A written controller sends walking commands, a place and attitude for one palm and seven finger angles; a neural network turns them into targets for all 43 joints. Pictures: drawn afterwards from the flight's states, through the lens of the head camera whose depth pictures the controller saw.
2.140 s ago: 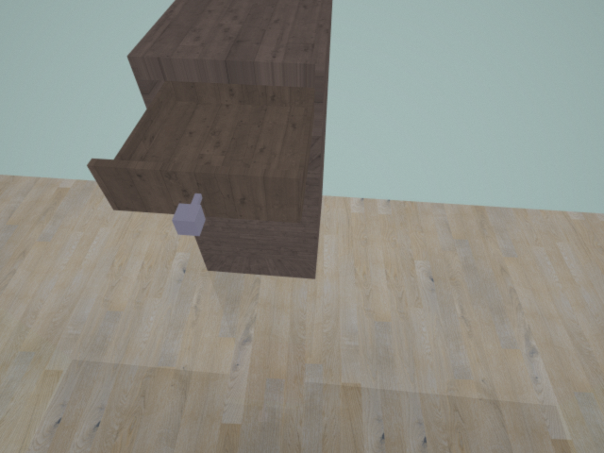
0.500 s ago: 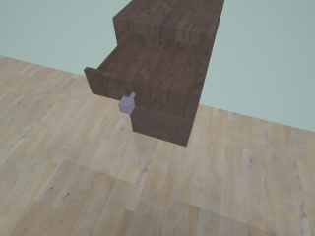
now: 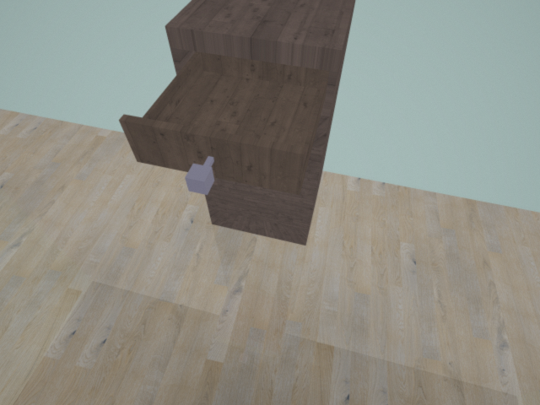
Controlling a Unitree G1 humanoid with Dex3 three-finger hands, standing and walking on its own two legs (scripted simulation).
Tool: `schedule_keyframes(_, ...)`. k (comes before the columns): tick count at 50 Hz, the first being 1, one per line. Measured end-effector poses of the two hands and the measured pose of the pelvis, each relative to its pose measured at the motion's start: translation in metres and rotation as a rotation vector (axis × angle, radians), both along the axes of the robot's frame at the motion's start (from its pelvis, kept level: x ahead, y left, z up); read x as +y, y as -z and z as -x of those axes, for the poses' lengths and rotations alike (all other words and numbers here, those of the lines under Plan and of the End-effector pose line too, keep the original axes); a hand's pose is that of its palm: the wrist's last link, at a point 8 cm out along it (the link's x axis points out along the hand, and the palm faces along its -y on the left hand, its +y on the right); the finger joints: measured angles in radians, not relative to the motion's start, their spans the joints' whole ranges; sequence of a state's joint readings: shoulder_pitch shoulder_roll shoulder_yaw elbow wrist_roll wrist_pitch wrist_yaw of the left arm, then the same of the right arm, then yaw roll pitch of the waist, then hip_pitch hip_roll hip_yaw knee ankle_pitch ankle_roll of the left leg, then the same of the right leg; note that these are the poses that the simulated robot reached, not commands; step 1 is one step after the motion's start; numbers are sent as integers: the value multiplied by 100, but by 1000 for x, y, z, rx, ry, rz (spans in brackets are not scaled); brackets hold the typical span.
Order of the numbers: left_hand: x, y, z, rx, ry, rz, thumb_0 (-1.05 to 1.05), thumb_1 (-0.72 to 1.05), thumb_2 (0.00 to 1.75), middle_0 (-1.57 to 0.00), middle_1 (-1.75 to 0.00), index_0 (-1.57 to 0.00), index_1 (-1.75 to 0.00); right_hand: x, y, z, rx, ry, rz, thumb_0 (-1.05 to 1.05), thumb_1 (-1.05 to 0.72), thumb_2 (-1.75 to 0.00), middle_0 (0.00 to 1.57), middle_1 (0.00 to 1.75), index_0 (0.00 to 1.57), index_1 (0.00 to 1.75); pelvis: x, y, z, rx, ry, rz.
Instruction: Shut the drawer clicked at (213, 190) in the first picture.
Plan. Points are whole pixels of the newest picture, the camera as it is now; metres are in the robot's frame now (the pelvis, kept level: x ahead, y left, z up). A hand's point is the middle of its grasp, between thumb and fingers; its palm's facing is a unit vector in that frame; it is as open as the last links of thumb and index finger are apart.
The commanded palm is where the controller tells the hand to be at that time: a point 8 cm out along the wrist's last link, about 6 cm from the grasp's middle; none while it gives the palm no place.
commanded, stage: turn to face it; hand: left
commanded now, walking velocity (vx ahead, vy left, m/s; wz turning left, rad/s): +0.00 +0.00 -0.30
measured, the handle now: (204, 172) +0.53 +0.17 -0.02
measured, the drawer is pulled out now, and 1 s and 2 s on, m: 0.30 0.30 0.30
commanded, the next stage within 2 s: take the last steps up to it in 0.34 s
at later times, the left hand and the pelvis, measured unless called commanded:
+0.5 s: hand out of the picture +0.09 +0.18 -0.18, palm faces -0.09 -0.96 -0.25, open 7.4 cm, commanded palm none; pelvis -0.02 -0.01 -0.01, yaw -7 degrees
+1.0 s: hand out of the picture +0.12 +0.14 -0.17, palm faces -0.06 -0.98 -0.20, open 7.4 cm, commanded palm none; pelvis +0.06 -0.04 +0.00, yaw -6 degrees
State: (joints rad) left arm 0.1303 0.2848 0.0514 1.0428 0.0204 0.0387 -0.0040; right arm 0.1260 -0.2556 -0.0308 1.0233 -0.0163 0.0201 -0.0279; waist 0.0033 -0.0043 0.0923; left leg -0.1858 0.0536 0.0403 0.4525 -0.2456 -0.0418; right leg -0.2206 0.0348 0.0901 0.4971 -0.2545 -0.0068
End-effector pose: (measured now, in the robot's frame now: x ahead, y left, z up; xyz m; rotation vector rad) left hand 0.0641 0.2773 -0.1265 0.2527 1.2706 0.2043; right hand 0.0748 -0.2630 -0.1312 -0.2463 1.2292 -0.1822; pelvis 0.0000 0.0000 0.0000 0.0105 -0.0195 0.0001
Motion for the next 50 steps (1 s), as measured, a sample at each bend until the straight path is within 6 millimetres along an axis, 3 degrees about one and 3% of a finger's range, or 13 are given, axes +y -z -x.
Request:
schedule_keyframes(9,-33,12,-4,6,50,57,1,91,90,-20,-30,-20,-30,15,18,45,79,98,-59,0,-91,-90,20,29,20,30,-2,7,5,8,28,8)
schedule_keyframes(16,-36,21,-9,21,67,94,1,91,90,-20,-30,-20,-30,25,10,76,100,155,-33,1,-91,-90,20,29,20,30,6,5,11,6,82,6)
schedule_keyframes(23,-44,13,-21,-24,103,74,1,91,90,-20,-30,-20,-30,18,16,100,140,181,-55,1,-91,-90,20,29,20,30,-7,6,17,19,112,14)
schedule_keyframes(26,-47,17,-16,-21,123,53,1,91,90,-20,-30,-20,-30,9,24,101,139,203,-65,1,-91,-90,20,29,20,30,-12,12,19,21,119,11)
schedule_keyframes(29,-48,15,-6,4,119,58,1,91,90,-20,-30,-20,-30,5,17,95,118,201,-60,1,-91,-90,20,29,20,30,-11,7,18,12,122,15)
schedule_keyframes(36,-46,25,7,82,100,101,1,91,90,-20,-30,-20,-30,11,8,79,49,191,-39,0,-91,-90,20,29,20,30,-6,7,-1,7,151,12)
schedule_keyframes(41,-62,15,-17,64,117,116,1,91,90,-20,-30,-20,-30,18,4,95,128,202,-79,0,-91,-90,20,29,20,30,-17,-2,-16,17,141,7)
schedule_keyframes(45,-80,14,-46,-9,129,112,1,91,90,-20,-30,-20,-30,16,16,106,216,223,-126,0,-91,-90,20,29,20,30,-32,4,-34,20,132,-10)
schedule_keyframes(47,-87,17,-53,-27,116,105,1,91,90,-20,-30,-20,-30,12,22,104,254,225,-143,0,-91,-90,20,29,20,30,-39,9,-42,13,122,-11)
schedule_keyframes(50,-93,14,-54,-7,81,103,1,91,90,-20,-30,-20,-30,6,20,84,268,218,-145,1,-91,-90,20,29,20,30,-42,4,-57,7,102,2)
